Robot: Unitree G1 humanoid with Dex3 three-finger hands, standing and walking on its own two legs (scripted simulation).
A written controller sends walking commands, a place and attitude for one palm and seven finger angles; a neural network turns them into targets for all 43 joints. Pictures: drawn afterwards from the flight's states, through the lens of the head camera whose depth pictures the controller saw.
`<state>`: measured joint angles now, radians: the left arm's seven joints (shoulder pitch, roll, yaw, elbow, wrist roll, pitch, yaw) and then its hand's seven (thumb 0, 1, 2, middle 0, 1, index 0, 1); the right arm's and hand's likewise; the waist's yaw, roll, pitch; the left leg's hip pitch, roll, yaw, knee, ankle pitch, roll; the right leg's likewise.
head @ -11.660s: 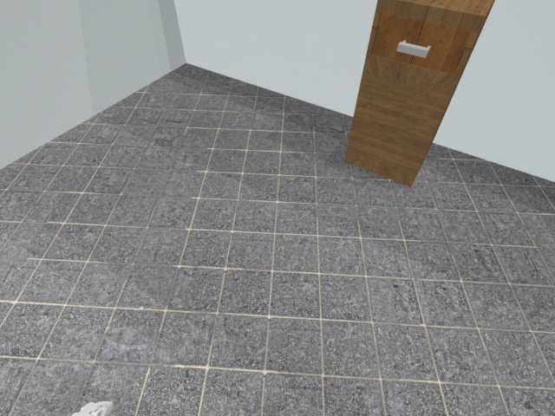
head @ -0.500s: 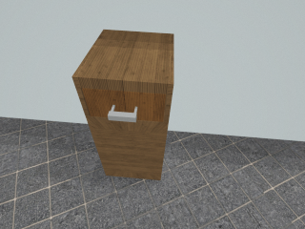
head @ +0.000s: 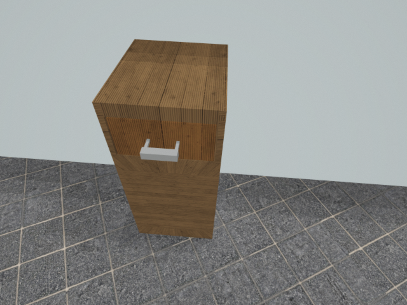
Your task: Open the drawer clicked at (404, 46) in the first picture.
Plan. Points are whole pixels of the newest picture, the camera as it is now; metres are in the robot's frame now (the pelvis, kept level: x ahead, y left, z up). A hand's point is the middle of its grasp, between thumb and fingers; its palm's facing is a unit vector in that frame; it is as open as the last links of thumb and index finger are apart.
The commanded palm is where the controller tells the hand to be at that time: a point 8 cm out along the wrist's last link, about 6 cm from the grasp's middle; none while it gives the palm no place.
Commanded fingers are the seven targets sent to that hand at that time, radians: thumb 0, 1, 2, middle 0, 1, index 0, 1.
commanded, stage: come to a stop and stand still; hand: left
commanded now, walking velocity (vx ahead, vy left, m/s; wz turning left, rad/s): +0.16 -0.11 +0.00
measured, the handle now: (161, 148) +0.57 +0.17 -0.08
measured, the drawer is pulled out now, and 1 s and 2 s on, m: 0.00 0.00 0.00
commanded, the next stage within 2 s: look again from close up in 1.02 s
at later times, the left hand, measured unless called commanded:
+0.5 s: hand out of the picture +0.02 +0.12 -0.18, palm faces +0.08 -0.99 -0.14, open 7.3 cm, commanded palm none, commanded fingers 0.00 0.90 0.90 -0.20 -0.30 -0.20 -0.30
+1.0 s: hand out of the picture +0.06 +0.18 -0.17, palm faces +0.00 -0.97 -0.23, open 7.4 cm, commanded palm none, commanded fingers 0.00 0.90 0.90 -0.20 -0.30 -0.20 -0.30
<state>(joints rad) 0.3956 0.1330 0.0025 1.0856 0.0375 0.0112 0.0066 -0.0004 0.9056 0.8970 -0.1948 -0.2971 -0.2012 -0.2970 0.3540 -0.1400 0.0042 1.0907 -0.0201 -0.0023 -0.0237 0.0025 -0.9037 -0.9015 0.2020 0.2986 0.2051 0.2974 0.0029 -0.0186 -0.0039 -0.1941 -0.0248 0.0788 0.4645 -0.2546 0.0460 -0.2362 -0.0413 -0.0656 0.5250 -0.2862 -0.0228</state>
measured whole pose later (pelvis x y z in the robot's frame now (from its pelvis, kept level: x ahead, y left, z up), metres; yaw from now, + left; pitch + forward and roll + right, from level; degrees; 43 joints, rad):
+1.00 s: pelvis +0.03 +0.00 +0.00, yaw +0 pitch -1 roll +0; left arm 0.29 0.19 -0.02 1.01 0.02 -0.01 0.03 0.00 0.91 0.90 -0.19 -0.30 -0.20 -0.30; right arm 0.32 -0.17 0.03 1.05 -0.01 0.00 -0.01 0.00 -0.91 -0.90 0.20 0.30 0.20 0.30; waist -0.01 0.01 0.00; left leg -0.25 -0.03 0.09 0.47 -0.21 0.06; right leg -0.19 -0.03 -0.07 0.50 -0.30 -0.01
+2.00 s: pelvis +0.04 -0.04 -0.03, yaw -4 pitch +10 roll +3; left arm 0.36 0.27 -0.09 0.07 0.91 0.00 0.39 0.02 0.74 0.82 -0.20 -0.41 -0.21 -0.41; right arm 0.10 -0.27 -0.05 0.64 -0.04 -0.05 0.01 0.01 -0.91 -0.90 0.20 0.30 0.20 0.30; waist 0.05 0.02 -0.15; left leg -0.57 0.00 0.10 0.72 -0.33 0.00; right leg -0.56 0.02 0.01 0.82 -0.44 -0.06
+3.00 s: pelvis +0.04 +0.00 -0.01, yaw -4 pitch +4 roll +0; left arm 0.02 0.40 -0.10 0.04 0.98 0.11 0.20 -0.01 -0.42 0.33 -0.31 -1.15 -0.32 -1.15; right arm 0.09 -0.21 0.00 0.58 0.00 0.12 -0.02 0.01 -0.90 -0.90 0.20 0.30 0.20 0.30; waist 0.08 0.06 -0.06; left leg -0.40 -0.05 0.02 0.63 -0.30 0.05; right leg -0.35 0.00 0.00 0.64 -0.37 0.00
